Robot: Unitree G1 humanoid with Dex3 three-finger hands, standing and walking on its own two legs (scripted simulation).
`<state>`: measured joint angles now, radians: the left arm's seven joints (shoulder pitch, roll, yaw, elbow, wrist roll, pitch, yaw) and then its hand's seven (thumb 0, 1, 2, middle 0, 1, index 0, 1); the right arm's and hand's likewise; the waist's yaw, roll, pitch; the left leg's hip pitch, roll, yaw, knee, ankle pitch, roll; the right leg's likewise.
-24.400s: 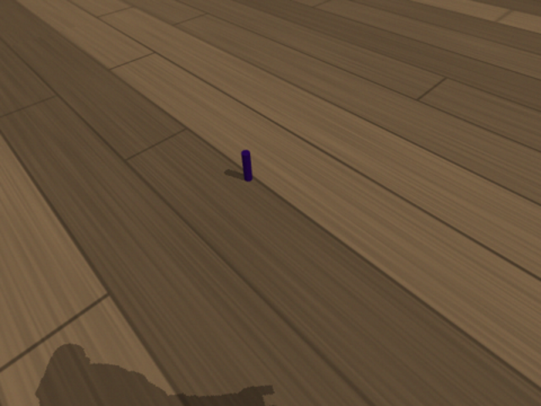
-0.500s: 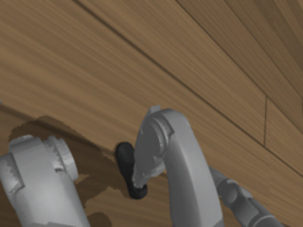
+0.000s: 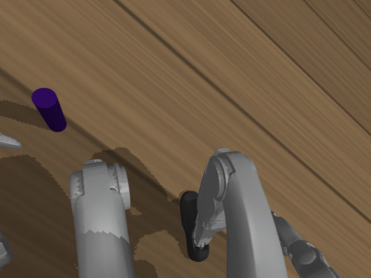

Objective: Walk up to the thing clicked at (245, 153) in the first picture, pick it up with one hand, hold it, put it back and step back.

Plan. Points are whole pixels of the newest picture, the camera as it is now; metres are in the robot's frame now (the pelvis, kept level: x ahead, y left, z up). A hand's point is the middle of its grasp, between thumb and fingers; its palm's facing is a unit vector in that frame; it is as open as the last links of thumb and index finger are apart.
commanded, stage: home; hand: left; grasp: from the side
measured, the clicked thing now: (52, 113) +0.46 +0.28 -0.23
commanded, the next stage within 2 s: none
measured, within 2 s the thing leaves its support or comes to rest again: neither
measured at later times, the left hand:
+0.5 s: hand out of the picture +0.30 +0.34 +0.07, palm faces +0.27 -0.84 -0.47, open 17.3 cm
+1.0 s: hand out of the picture +0.26 +0.24 +0.28, palm faces +0.29 -0.89 -0.35, open 17.5 cm
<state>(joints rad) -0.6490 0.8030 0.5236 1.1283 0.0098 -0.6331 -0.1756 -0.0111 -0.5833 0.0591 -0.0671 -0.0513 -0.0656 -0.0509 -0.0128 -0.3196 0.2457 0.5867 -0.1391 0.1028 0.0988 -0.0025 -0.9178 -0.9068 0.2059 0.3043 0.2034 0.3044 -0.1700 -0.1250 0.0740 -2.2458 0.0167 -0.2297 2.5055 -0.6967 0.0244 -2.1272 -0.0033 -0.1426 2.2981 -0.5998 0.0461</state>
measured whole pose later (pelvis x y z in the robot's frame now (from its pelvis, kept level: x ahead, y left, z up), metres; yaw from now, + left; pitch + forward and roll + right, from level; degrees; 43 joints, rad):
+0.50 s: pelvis +0.02 -0.01 +0.17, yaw +8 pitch +33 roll -5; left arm -0.13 0.48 0.31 0.44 0.05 -0.05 0.04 -0.01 -0.52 0.08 -0.07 -0.07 -0.07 -0.06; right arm 0.08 -0.24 0.01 0.53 0.05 0.14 -0.02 0.00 -0.90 -0.90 0.21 0.30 0.20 0.30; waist -0.04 0.00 -0.15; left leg -1.82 0.04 -0.06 1.92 -0.67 0.00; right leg -1.80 -0.03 -0.04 1.85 -0.62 0.03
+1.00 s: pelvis +0.09 -0.01 +0.36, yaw +11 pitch +17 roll -2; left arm 0.29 0.26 0.05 0.17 -0.02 0.21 0.18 -0.01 -0.56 0.04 -0.05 -0.05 -0.05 -0.05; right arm 0.25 -0.21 0.02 0.50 0.05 0.00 -0.16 0.01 -0.90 -0.90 0.20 0.30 0.20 0.30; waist -0.05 0.02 -0.16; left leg -0.92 0.05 -0.04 1.18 -0.55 -0.02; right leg -0.90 -0.03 -0.05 1.12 -0.51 0.02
